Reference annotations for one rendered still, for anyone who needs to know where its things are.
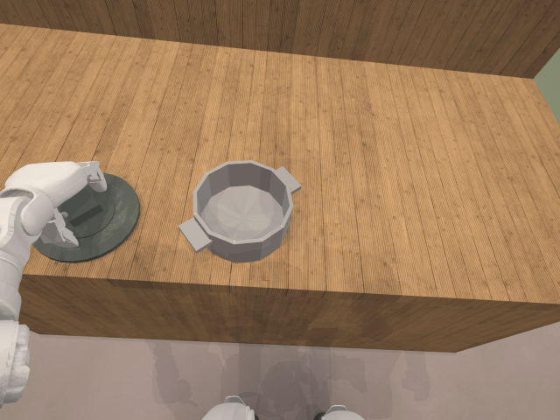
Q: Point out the pot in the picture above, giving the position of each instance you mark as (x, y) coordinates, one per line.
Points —
(242, 210)

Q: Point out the table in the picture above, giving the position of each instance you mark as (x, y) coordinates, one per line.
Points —
(428, 217)

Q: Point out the robot left shin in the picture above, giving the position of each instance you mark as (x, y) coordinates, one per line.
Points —
(234, 399)

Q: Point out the robot right shin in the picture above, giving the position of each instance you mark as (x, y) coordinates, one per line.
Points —
(336, 407)

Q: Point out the robot left upper arm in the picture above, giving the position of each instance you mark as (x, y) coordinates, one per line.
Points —
(14, 360)

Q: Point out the robot shin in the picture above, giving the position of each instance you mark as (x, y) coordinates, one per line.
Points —
(336, 407)
(234, 399)

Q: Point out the knob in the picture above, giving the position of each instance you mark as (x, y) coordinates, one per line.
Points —
(80, 207)

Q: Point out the left robot hand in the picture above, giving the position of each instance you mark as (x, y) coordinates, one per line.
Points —
(59, 181)

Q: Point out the lid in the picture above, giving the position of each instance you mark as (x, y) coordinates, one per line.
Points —
(104, 232)

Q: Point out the left robot forearm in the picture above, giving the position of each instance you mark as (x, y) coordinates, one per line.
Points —
(24, 212)

